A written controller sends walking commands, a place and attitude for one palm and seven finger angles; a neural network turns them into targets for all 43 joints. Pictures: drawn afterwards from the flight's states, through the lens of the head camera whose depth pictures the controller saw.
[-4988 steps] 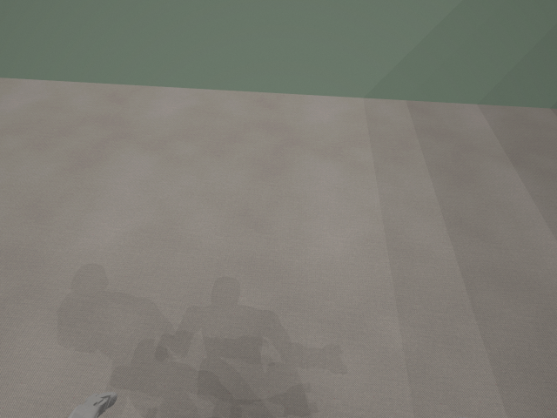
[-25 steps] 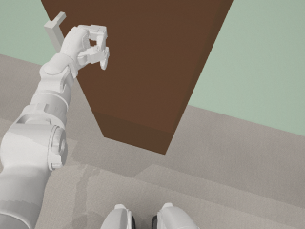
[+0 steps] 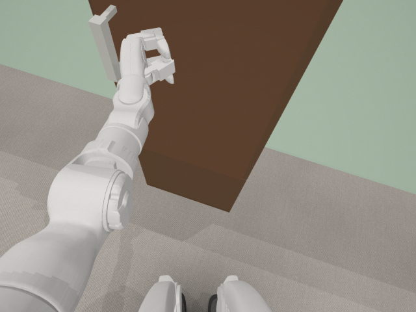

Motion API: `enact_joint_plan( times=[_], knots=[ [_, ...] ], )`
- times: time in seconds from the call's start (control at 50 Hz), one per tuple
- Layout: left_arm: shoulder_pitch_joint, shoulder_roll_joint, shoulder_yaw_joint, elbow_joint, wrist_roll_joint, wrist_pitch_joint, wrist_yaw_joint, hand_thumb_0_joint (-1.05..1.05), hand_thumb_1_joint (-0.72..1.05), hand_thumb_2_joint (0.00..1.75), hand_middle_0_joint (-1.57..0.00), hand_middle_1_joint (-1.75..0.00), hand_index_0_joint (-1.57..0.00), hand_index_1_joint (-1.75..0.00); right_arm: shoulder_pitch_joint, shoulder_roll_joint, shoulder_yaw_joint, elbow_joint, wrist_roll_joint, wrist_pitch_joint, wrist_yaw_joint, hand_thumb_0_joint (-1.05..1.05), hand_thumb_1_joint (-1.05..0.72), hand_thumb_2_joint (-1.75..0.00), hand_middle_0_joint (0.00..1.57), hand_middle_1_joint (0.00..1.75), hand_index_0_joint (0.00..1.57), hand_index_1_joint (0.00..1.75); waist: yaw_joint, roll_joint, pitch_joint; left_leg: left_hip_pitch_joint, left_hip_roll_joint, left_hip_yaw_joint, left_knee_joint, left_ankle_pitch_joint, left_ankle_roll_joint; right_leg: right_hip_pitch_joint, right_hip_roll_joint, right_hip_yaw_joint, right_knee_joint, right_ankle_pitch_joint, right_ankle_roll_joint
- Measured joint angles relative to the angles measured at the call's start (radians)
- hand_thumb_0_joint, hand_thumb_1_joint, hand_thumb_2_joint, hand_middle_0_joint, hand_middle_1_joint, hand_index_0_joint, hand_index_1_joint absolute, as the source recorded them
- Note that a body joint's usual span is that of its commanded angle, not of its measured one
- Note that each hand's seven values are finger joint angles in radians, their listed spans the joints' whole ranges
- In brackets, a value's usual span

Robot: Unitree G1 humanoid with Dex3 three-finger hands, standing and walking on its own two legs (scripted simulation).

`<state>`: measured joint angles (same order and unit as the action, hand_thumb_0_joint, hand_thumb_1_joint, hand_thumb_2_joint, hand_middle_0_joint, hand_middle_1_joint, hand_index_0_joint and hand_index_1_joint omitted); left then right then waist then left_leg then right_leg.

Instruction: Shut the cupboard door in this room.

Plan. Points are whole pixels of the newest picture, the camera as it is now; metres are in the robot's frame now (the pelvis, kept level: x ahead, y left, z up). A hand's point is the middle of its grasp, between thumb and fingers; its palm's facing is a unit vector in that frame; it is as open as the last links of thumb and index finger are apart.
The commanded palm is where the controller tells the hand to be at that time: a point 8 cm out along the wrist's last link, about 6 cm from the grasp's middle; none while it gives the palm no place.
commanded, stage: pull the fist back off the door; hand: left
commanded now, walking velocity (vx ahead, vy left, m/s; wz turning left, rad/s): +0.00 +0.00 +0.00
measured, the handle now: (112, 45) +0.59 +0.14 +0.13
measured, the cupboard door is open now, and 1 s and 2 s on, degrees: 0 0 0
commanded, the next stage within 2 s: draw the hand back to the body in 0.66 s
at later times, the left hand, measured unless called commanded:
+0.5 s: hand (185, 76) +0.51 +0.01 +0.13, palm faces -0.05 -1.00 -0.01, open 3.1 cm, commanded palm +0.47 +0.06 +0.13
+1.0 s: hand (161, 94) +0.44 +0.05 +0.16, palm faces -0.01 -1.00 -0.04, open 3.1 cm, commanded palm +0.40 +0.11 +0.16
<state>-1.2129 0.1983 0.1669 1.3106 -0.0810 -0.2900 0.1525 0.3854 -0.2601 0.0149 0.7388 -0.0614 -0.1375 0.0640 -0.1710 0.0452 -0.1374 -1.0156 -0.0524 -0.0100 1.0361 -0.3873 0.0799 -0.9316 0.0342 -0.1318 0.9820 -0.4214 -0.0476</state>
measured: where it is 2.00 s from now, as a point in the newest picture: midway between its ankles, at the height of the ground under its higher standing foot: outside the picture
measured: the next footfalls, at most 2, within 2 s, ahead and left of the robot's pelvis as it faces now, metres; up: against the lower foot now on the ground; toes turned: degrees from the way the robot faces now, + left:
none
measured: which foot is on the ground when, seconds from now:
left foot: down 0.00-1.00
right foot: down 0.00-1.00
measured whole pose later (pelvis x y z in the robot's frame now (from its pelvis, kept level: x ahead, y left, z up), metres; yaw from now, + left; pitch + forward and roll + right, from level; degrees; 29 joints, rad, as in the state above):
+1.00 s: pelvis +0.04 -0.04 +0.05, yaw -3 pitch +8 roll +1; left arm -0.42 0.13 0.09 0.59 -0.12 -0.28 0.04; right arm 0.27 -0.26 0.00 0.56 0.03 0.02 0.03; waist -0.03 0.04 -0.12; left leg -0.53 -0.02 0.05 0.75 -0.37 0.04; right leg -0.50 0.08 -0.04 0.76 -0.40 -0.08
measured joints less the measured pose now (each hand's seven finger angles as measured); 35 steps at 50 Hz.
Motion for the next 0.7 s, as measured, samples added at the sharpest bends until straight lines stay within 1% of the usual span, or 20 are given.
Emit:
enact_joint_plan(
  times=[0.02, 0.06, 0.1, 0.14, 0.2, 0.28, 0.32, 0.38, 0.46, 0.52, 0.6, 0.64, 0.7],
  knots=[
    [0.004, -0.005, 0.0, 0.005, 0.021, -0.021, 0.042, -0.1, 0.68, 1.0, -1.3, -1.5, -1.33, -1.5, 0.0, 0.004, 0.0, -0.003, -0.008, 0.0, 0.012, 0.0, -0.9, -0.9, 0.21, 0.3, 0.2, 0.3, -0.008, 0.001, -0.002, -0.004, 0.0, 0.002, 0.006, -0.001, 0.001, -0.004, 0.0, 0.001, 0.006, -0.001, 0.0],
    [0.01, 0.0, -0.01, 0.015, 0.07, -0.06, 0.091, -0.08, 0.73, 1.02, -1.3, -1.5, -1.32, -1.5, 0.001, 0.009, -0.002, -0.009, -0.019, 0.002, 0.03, 0.0, -0.9, -0.9, 0.21, 0.3, 0.2, 0.3, -0.025, 0.004, -0.003, -0.01, 0.001, 0.006, 0.017, -0.004, 0.003, -0.012, 0.0, 0.005, 0.02, -0.003, 0.001],
    [0.013, 0.015, -0.024, 0.026, 0.106, -0.088, 0.103, -0.05, 0.8, 1.04, -1.3, -1.5, -1.31, -1.5, 0.007, 0.011, -0.003, -0.012, -0.021, 0.008, 0.041, 0.0, -0.9, -0.9, 0.21, 0.3, 0.2, 0.3, -0.039, 0.009, 0.0, -0.012, 0.003, 0.012, 0.025, -0.006, 0.004, -0.017, 0.001, 0.01, 0.03, -0.005, 0.001],
    [0.013, 0.029, -0.034, 0.036, 0.118, -0.096, 0.091, -0.03, 0.86, 1.05, -1.3, -1.5, -1.31, -1.5, 0.016, 0.009, -0.003, -0.013, -0.016, 0.019, 0.044, 0.0, -0.9, -0.9, 0.21, 0.3, 0.2, 0.3, -0.045, 0.014, 0.005, -0.005, 0.006, 0.02, 0.026, -0.007, 0.005, -0.014, 0.002, 0.017, 0.033, -0.003, 0.002],
    [0.019, 0.04, -0.028, 0.046, 0.102, -0.078, 0.058, -0.04, 0.92, 1.05, -1.3, -1.5, -1.3, -1.5, 0.041, 0.001, -0.001, -0.014, -0.004, 0.04, 0.039, 0.0, -0.9, -0.9, 0.21, 0.3, 0.2, 0.3, -0.046, 0.019, 0.013, 0.021, 0.01, 0.032, 0.007, -0.002, 0.007, 0.005, 0.006, 0.031, 0.019, 0.005, 0.004],
    [0.057, 0.032, 0.005, 0.031, 0.043, -0.049, 0.023, -0.04, 0.94, 1.02, -1.3, -1.5, -1.3, -1.5, 0.081, -0.014, -0.002, -0.021, 0.009, 0.062, 0.028, 0.0, -0.9, -0.9, 0.21, 0.3, 0.2, 0.3, -0.039, 0.022, 0.018, 0.077, 0.016, 0.05, -0.041, 0.008, 0.008, 0.051, 0.013, 0.053, -0.022, 0.02, 0.007],
    [0.093, 0.02, 0.019, 0.007, 0.024, -0.057, 0.015, -0.03, 0.94, 0.99, -1.3, -1.5, -1.3, -1.5, 0.098, -0.021, -0.005, -0.026, 0.012, 0.066, 0.027, 0.0, -0.9, -0.9, 0.21, 0.3, 0.2, 0.3, -0.035, 0.02, 0.016, 0.105, 0.02, 0.058, -0.063, 0.011, 0.008, 0.074, 0.018, 0.064, -0.042, 0.025, 0.006],
    [0.16, -0.003, 0.035, -0.048, 0.024, -0.094, 0.012, -0.02, 0.93, 0.96, -1.3, -1.5, -1.3, -1.5, 0.113, -0.027, -0.013, -0.036, 0.013, 0.072, 0.029, 0.0, -0.9, -0.9, 0.21, 0.3, 0.2, 0.3, -0.029, 0.017, 0.012, 0.139, 0.026, 0.068, -0.084, 0.008, 0.007, 0.102, 0.026, 0.076, -0.06, 0.026, 0.003],
    [0.27, -0.029, 0.039, -0.139, 0.048, -0.139, 0.013, 0.0, 0.91, 0.93, -1.3, -1.5, -1.3, -1.5, 0.112, -0.029, -0.028, -0.057, 0.015, 0.091, 0.034, 0.01, -0.9, -0.9, 0.2, 0.3, 0.2, 0.3, -0.014, 0.013, 0.008, 0.182, 0.034, 0.08, -0.102, -0.004, 0.001, 0.136, 0.035, 0.092, -0.072, 0.018, -0.002],
    [0.37, -0.046, 0.031, -0.223, 0.055, -0.137, 0.012, 0.0, 0.91, 0.91, -1.3, -1.5, -1.3, -1.5, 0.099, -0.025, -0.035, -0.077, 0.022, 0.112, 0.033, 0.01, -0.91, -0.9, 0.2, 0.3, 0.2, 0.3, 0.006, 0.013, 0.009, 0.222, 0.037, 0.088, -0.121, -0.011, -0.004, 0.171, 0.04, 0.103, -0.086, 0.012, -0.006],
    [0.527, -0.076, -0.007, -0.391, 0.024, -0.111, 0.005, 0.01, 0.9, 0.9, -1.3, -1.5, -1.3, -1.5, 0.068, -0.013, -0.041, -0.101, 0.037, 0.129, 0.026, 0.01, -0.91, -0.9, 0.2, 0.3, 0.2, 0.3, 0.041, 0.017, 0.011, 0.29, 0.04, 0.09, -0.157, -0.015, -0.011, 0.235, 0.045, 0.11, -0.119, 0.009, -0.011],
    [0.594, -0.091, -0.037, -0.471, 0.007, -0.101, -0.001, 0.01, 0.9, 0.9, -1.3, -1.5, -1.3, -1.5, 0.046, -0.007, -0.041, -0.108, 0.045, 0.129, 0.02, 0.01, -0.91, -0.9, 0.2, 0.3, 0.2, 0.3, 0.061, 0.018, 0.012, 0.324, 0.04, 0.086, -0.175, -0.015, -0.015, 0.27, 0.046, 0.108, -0.137, 0.009, -0.014],
    [0.642, -0.102, -0.082, -0.535, 0.001, -0.085, -0.012, 0.01, 0.9, 0.9, -1.3, -1.5, -1.3, -1.5, 0.002, 0.001, -0.037, -0.111, 0.054, 0.128, 0.008, 0.01, -0.91, -0.9, 0.2, 0.3, 0.2, 0.3, 0.086, 0.013, 0.015, 0.365, 0.036, 0.073, -0.192, -0.013, -0.021, 0.316, 0.044, 0.096, -0.157, 0.006, -0.019]
  ],
)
